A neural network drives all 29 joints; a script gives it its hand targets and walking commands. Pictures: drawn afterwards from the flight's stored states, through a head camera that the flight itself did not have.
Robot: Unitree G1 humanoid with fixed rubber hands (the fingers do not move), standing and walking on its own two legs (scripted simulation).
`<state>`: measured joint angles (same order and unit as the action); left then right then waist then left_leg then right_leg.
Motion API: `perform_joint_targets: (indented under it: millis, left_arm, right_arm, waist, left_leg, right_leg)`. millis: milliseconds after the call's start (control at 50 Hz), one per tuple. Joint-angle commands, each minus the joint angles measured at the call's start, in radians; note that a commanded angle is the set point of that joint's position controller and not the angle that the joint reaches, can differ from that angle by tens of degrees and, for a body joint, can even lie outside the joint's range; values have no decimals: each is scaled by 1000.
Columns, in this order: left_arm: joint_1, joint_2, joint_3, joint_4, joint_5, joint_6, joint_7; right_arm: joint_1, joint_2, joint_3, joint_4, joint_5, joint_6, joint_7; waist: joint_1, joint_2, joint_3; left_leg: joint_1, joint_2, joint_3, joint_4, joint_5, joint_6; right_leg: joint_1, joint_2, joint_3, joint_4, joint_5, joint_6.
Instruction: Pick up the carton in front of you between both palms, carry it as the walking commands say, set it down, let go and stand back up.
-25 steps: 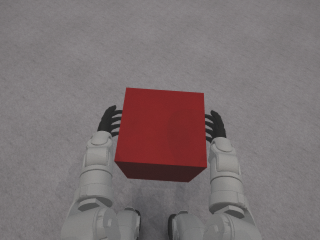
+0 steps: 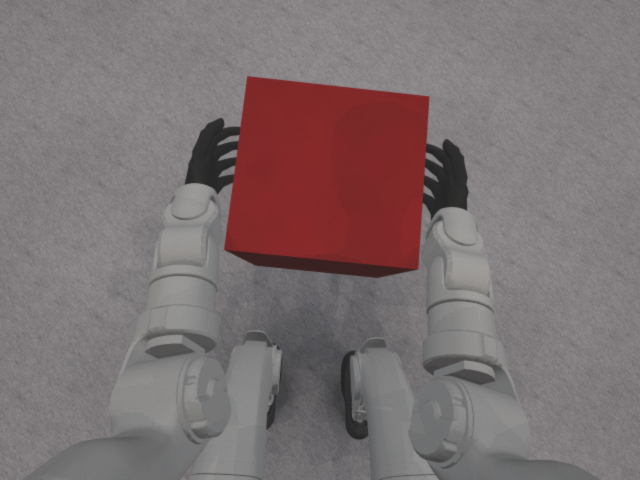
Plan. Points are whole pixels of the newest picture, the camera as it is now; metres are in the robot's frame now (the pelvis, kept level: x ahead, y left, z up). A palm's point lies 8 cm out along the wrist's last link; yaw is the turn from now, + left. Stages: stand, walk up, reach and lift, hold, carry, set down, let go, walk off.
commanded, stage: set down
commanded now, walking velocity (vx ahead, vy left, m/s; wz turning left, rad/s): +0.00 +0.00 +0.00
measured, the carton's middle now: (325, 197) +0.45 +0.00 -0.14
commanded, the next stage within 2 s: none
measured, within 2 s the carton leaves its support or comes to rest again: rests again in 1.44 s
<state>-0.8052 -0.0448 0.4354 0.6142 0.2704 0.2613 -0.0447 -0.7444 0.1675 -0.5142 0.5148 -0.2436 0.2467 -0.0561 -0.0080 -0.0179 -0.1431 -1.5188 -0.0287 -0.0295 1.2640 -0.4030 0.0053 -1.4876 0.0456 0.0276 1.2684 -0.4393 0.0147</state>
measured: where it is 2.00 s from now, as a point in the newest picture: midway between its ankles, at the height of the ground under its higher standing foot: (310, 405)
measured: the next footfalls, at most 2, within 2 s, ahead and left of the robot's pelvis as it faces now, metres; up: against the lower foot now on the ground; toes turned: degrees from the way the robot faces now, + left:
none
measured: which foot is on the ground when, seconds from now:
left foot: down 0.00-1.00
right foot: down 0.00-1.00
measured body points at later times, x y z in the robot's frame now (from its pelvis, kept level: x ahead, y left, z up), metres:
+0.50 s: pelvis -0.03 +0.01 -0.13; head +0.29 +0.03 +0.19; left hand +0.51 +0.16 -0.24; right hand +0.48 -0.15 -0.23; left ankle +0.07 +0.11 -0.60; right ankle +0.06 -0.12 -0.60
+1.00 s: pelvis -0.03 +0.01 -0.22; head +0.35 +0.03 +0.01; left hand +0.55 +0.16 -0.40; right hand +0.52 -0.14 -0.39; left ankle +0.07 +0.11 -0.60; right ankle +0.06 -0.12 -0.60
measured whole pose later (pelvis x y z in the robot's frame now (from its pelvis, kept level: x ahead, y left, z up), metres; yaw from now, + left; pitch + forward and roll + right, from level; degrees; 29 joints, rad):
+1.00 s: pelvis -0.03 +0.01 -0.22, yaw -2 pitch +43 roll -4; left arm -1.52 0.30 0.23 0.91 0.10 0.30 0.02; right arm -1.38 -0.08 -0.46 0.72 -0.06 0.28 -0.16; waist -0.01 -0.03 0.28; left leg -2.26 -0.04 -0.03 2.07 -0.56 0.01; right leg -2.21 0.07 0.00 2.07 -0.62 0.05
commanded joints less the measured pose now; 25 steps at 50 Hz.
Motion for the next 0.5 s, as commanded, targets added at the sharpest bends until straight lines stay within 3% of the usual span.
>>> perform_joint_targets:
  millis: [0, 260, 480]
  left_arm:
    - [-530, -874, -487, 75, -89, 2, -207]
    - [-791, -838, -526, 77, -151, 34, -172]
    - [-932, -766, -494, 132, -167, 48, -172]
  right_arm:
    - [-589, 846, 543, 101, 81, 12, 235]
    - [-862, 797, 543, 95, 154, 45, 227]
    - [-1020, 735, 497, 118, 174, 64, 219]
  waist:
    - [5, 40, -784]
    - [-2, 79, -999]
    - [-5, 73, -982]
  left_leg:
    - [456, -119, 9, -36, 245, -9]
    - [335, -125, 31, 197, 238, -23]
    - [185, -120, 46, 353, 224, -18]
  right_leg:
    - [238, 123, -35, -45, 207, 19]
    - [12, 141, -87, 205, 173, 23]
    - [-120, 137, -107, 358, 162, 27]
